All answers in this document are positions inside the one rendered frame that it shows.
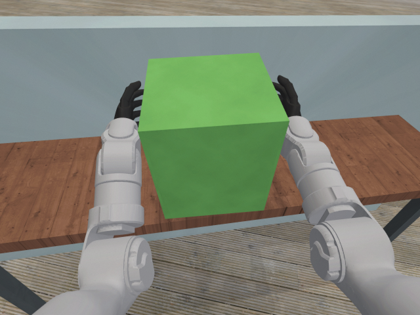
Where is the robot right hand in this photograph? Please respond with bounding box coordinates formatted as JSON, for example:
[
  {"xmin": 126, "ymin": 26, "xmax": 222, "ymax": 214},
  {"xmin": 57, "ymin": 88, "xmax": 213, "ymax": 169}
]
[{"xmin": 272, "ymin": 75, "xmax": 301, "ymax": 117}]

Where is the right robot upper arm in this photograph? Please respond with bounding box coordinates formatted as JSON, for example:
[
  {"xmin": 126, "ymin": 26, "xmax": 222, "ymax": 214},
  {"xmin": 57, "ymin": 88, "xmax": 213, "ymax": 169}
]
[{"xmin": 309, "ymin": 217, "xmax": 420, "ymax": 315}]

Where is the robot left hand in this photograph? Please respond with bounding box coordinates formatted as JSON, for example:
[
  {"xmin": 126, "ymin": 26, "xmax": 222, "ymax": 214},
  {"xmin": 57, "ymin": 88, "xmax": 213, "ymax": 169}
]
[{"xmin": 114, "ymin": 81, "xmax": 144, "ymax": 125}]

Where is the table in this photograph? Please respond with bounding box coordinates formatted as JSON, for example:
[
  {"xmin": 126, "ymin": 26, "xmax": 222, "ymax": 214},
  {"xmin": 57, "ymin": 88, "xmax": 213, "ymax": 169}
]
[{"xmin": 0, "ymin": 115, "xmax": 420, "ymax": 315}]

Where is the right robot forearm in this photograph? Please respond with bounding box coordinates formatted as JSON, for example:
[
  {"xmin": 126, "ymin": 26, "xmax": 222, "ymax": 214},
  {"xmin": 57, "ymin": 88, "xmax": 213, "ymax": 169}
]
[{"xmin": 280, "ymin": 116, "xmax": 394, "ymax": 257}]

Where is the left robot upper arm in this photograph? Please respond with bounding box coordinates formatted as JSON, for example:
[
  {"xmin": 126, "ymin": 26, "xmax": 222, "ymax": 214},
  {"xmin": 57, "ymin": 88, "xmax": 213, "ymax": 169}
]
[{"xmin": 32, "ymin": 236, "xmax": 155, "ymax": 315}]

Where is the carton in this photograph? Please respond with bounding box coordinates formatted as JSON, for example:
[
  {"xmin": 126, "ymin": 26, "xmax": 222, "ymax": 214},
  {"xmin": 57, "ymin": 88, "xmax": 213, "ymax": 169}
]
[{"xmin": 138, "ymin": 52, "xmax": 289, "ymax": 219}]

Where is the left robot forearm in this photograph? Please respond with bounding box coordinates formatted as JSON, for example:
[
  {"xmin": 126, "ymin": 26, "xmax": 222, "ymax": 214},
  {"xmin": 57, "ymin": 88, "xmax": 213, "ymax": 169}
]
[{"xmin": 77, "ymin": 117, "xmax": 144, "ymax": 284}]

